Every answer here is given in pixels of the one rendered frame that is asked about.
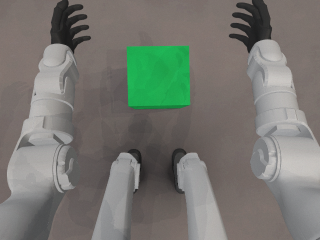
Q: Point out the robot left hand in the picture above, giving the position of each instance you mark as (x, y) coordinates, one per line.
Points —
(61, 31)

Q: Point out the right robot upper arm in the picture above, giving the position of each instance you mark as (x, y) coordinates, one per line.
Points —
(290, 167)

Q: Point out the left robot upper arm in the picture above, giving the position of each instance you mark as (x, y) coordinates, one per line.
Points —
(39, 177)

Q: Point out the left robot shin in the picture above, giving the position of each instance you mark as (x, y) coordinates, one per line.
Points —
(123, 155)

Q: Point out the right robot forearm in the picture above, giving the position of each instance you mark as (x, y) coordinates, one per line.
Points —
(274, 95)

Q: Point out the left robot forearm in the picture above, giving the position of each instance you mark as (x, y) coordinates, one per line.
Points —
(52, 102)

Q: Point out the robot right hand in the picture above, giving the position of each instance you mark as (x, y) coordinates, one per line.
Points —
(259, 29)

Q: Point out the carton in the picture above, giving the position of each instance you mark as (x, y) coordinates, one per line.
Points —
(158, 77)

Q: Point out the robot left thigh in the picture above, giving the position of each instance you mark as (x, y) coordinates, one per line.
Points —
(115, 214)

